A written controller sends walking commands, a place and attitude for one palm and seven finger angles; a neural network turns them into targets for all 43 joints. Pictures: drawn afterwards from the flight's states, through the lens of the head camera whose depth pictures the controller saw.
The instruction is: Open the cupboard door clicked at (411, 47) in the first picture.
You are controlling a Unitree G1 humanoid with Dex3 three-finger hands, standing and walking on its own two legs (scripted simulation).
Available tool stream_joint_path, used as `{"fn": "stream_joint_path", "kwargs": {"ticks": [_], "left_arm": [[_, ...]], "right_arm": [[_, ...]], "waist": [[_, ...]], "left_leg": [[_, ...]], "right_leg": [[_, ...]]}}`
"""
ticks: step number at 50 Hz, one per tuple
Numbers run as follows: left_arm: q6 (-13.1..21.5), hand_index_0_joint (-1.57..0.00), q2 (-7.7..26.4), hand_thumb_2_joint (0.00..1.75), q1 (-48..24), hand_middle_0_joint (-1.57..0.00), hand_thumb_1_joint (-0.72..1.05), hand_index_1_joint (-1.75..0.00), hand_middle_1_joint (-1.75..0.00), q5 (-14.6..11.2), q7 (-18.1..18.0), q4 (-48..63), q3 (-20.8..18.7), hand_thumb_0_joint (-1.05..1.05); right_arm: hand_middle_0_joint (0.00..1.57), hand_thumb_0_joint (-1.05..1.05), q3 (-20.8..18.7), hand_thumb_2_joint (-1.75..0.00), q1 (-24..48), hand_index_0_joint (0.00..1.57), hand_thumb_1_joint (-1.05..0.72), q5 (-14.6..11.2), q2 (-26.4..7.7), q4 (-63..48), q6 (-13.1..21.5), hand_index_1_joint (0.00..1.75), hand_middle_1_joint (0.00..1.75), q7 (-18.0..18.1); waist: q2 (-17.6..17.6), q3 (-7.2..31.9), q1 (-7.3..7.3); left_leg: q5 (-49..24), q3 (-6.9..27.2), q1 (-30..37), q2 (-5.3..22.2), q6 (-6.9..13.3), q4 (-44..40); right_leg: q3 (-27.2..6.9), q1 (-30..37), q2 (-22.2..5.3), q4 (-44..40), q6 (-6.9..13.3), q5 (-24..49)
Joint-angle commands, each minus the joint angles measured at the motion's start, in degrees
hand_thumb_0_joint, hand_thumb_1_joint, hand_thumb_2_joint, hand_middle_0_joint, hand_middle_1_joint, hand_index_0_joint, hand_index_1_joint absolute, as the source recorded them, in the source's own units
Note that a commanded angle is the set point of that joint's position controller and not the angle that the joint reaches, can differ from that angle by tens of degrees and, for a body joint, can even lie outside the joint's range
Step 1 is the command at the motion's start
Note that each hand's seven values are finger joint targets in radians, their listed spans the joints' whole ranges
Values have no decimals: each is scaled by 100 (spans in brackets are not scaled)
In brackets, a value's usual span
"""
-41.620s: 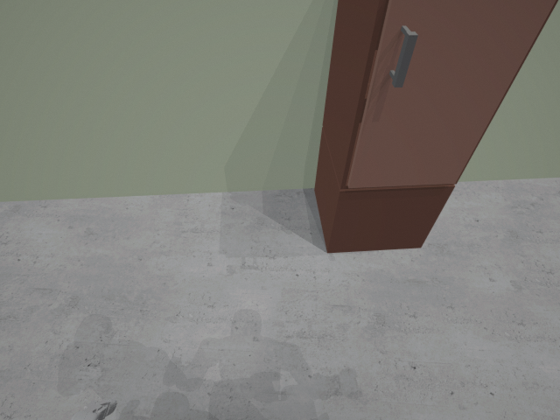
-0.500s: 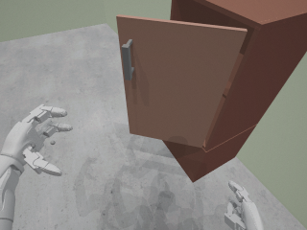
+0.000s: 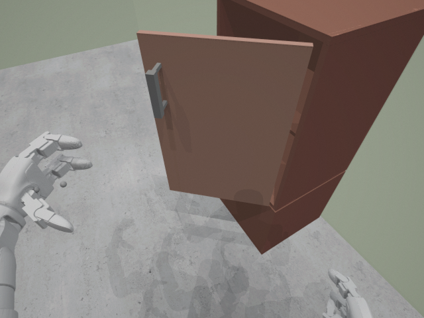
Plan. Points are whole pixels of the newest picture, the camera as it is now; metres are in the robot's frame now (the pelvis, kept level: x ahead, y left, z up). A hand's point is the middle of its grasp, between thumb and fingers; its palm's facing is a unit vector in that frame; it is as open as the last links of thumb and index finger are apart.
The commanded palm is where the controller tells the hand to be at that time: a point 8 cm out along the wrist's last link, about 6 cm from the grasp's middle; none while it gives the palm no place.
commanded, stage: raise the hand with hooked fingers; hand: left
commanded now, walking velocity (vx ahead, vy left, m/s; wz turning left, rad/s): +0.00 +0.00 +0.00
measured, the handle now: (158, 91) +0.60 +0.18 +0.13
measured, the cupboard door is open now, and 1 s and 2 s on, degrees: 48 48 48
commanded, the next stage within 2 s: move the hooked fingers beside the handle in 0.22 s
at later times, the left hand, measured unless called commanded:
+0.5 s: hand (72, 174) +0.31 +0.27 +0.14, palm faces -0.06 -1.00 -0.03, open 14.0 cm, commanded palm +0.29 +0.31 +0.15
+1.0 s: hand (99, 139) +0.40 +0.25 +0.14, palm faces -0.11 -0.99 -0.02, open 14.0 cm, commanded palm +0.38 +0.30 +0.14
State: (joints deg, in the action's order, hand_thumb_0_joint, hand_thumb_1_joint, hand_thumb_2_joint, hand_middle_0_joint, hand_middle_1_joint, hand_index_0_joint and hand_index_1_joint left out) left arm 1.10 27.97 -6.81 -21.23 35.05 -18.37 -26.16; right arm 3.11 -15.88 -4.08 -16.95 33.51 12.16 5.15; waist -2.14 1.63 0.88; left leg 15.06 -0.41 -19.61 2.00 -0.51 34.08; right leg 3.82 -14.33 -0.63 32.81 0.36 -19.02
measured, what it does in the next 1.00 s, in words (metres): stands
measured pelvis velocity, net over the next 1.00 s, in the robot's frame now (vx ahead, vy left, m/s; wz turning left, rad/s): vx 0.01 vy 0.02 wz -0.01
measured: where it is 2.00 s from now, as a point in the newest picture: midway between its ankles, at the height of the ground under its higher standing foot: outside the picture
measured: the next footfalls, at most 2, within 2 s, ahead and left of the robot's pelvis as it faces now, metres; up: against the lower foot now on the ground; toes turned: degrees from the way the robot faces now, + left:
none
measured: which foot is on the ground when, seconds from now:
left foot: down 0.00-1.00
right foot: down 0.00-1.00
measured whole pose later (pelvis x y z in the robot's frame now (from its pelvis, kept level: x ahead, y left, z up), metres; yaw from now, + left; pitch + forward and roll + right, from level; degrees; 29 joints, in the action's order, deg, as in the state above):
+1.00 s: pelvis +0.01 +0.02 +0.00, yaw -1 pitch +5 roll -1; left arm 4.9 29.0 -30.8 -15.0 29.4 -41.4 -21.3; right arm 2.6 -18.7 -3.7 -17.0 35.8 7.9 5.7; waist -1.2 1.8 -1.8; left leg 16.3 -1.5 -24.5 1.4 0.6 36.2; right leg 2.6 -19.1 -1.3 34.0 -0.8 -19.3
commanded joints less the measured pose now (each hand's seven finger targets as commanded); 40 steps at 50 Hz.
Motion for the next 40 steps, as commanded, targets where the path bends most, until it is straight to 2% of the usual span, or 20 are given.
{"fn": "stream_joint_path", "kwargs": {"ticks": [1, 2, 3, 4, 6, 8, 11, 15, 17, 21, 22, 23, 24, 26, 30, 31, 33, 35, 37, 40], "left_arm": [[464, -30, 1797, 30, -1767, -30, -50, -120, -120, -148, -165, 1213, -656, 0], [455, -30, 1802, 30, -1749, -30, -50, -120, -120, -133, -180, 1184, -653, 0], [444, -30, 1757, 30, -1742, -30, -50, -120, -120, -119, -177, 1182, -594, 0], [423, -30, 1774, 30, -1748, -30, -50, -120, -120, -151, -166, 1155, -605, 0], [383, -30, 1688, 30, -1706, -30, -50, -120, -120, -154, -112, 1031, -532, 0], [366, -30, 1672, 30, -1714, -30, -50, -120, -120, -148, -78, 1001, -493, 0], [351, -30, 1695, 30, -1668, -30, -50, -120, -120, -179, -55, 829, -529, 0], [372, -30, 1802, 30, -1704, -30, -50, -120, -120, -203, -59, 785, -648, 0], [410, -30, 1686, 30, -1962, -30, -50, -120, -120, -175, -62, 868, -494, 0], [464, -30, 1798, 30, -2615, -30, -50, -120, -120, -100, -110, 369, -444, 0], [486, -30, 1684, 30, -2866, -30, -50, -120, -120, -65, -109, 323, -272, 0], [514, -30, 1787, 30, -3036, -30, -50, -120, -120, -16, -137, 238, -305, 0], [540, -30, 1659, 30, -3305, -30, -50, -120, -120, 1, -144, 241, -103, 0], [554, -30, 1587, 30, -3586, -30, -50, -120, -120, 86, -179, -33, 48, 0], [594, -30, 1646, 30, -3854, -30, -50, -120, -120, 178, -237, -313, 62, 0], [596, -30, 1757, 30, -3862, -30, -50, -120, -120, 194, -258, -433, -54, 0], [591, -30, 1833, 30, -3752, -30, -50, -120, -120, 249, -303, -533, -176, 0], [580, -30, 1825, 30, -3798, -30, -50, -120, -120, 254, -354, -628, -172, 0], [523, -30, 1891, 30, -3781, -30, -50, -120, -120, 289, -400, -940, -239, 0], [564, -30, 1898, 30, -3999, -30, -50, -120, -120, 346, -449, -947, -198, 0]], "right_arm": [[20, 0, -278, -90, 578, 20, -90, -29, -628, -908, 386, 30, 30, 131], [20, 0, -288, -90, 566, 20, -90, -28, -636, -899, 385, 30, 30, 155], [20, 0, -289, -90, 588, 20, -90, -33, -643, -896, 387, 30, 30, 171], [20, 0, -286, -90, 578, 20, -90, -26, -642, -884, 383, 30, 30, 184], [20, 0, -303, -90, 582, 20, -90, -48, -660, -866, 368, 30, 30, 192], [20, 0, -297, -90, 613, 20, -90, -59, -656, -865, 367, 30, 30, 202], [20, 0, -297, -90, 611, 20, -90, -65, -658, -856, 356, 30, 30, 201], [20, 0, -292, -90, 646, 20, -90, -58, -654, -887, 351, 30, 30, 193], [20, 0, -287, -90, 651, 20, -90, -67, -647, -885, 354, 30, 30, 202], [20, 0, -282, -90, 539, 20, -90, -66, -679, -745, 314, 30, 30, 265], [20, 0, -271, -90, 536, 20, -90, -70, -670, -725, 310, 30, 30, 280], [20, 0, -277, -90, 508, 20, -90, -68, -690, -701, 310, 30, 30, 298], [20, 0, -255, -90, 521, 20, -90, -62, -686, -679, 305, 30, 30, 313], [20, 0, -256, -90, 473, 20, -90, -64, -687, -636, 304, 30, 30, 333], [20, 0, -276, -90, 381, 20, -90, -35, -731, -609, 274, 30, 30, 318], [20, 0, -289, -90, 335, 20, -90, -26, -760, -586, 259, 30, 30, 305], [20, 0, -294, -90, 312, 20, -90, -9, -773, -623, 213, 30, 30, 262], [20, 0, -302, -90, 289, 20, -90, -7, -775, -645, 168, 30, 30, 216], [20, 0, -311, -90, 235, 20, -90, -5, -807, -651, 91, 30, 30, 188], [20, 0, -346, -90, 152, 20, -90, -5, -832, -681, 17, 30, 30, 154]], "waist": [[-573, 1015, 43], [-437, 1026, 29], [-498, 1018, 19], [-231, 1001, 24], [-126, 1013, 2], [-233, 1022, 2], [28, 992, 18], [110, 1072, 65], [-9, 1121, 8], [11, 933, -100], [-115, 922, -153], [-165, 958, -155], [-238, 951, -194], [-315, 996, -243], [-203, 1459, -202], [-146, 1538, -186], [-313, 1672, -93], [-140, 1664, -82], [-60, 1461, -88], [-42, 1579, -111]], "left_leg": [[-810, 66, 1002, -314, 235, -388], [-752, 81, 991, -312, 246, -398], [-753, 65, 994, -311, 248, -378], [-803, 64, 957, -307, 260, -345], [-824, 56, 918, -308, 261, -336], [-875, 38, 949, -310, 258, -304], [-854, 50, 870, -313, 260, -295], [-879, 49, 817, -322, 258, -279], [-865, 38, 904, -320, 261, -287], [-691, 59, 839, -305, 253, -280], [-618, 51, 873, -309, 252, -282], [-555, 89, 887, -304, 245, -307], [-545, 86, 907, -310, 246, -295], [-408, 122, 950, -295, 248, -318], [-675, 163, 1071, -289, 250, -282], [-726, 171, 1070, -285, 246, -270], [-965, 181, 1086, -282, 219, -272], [-1041, 169, 997, -272, 222, -275], [-931, 148, 816, -254, 221, -292], [-1166, 141, 854, -236, 224, -257]], "right_leg": [[-173, -263, 164, -612, 37, 1295], [-191, -270, 155, -645, 16, 1245], [-218, -274, 137, -653, 7, 1261], [-273, -189, 137, -665, -9, 1346], [-276, -196, 122, -646, -47, 1454], [-299, -220, 112, -631, -61, 1560], [-342, -209, 106, -634, -90, 1571], [-390, -145, 79, -606, -113, 1619], [-346, -223, 97, -582, -93, 1603], [-353, -434, 119, -630, -69, 1325], [-358, -527, 117, -644, -61, 1233], [-319, -549, 127, -639, -37, 1088], [-340, -557, 126, -648, -14, 1041], [-292, -708, 135, -658, -1, 849], [-227, -559, 144, -535, 40, 1139], [-213, -530, 143, -499, 43, 1208], [-148, -422, 139, -391, 85, 1451], [-137, -387, 157, -369, 77, 1559], [-133, -478, 156, -369, 67, 1479], [-119, -443, 180, -305, 77, 1676]]}}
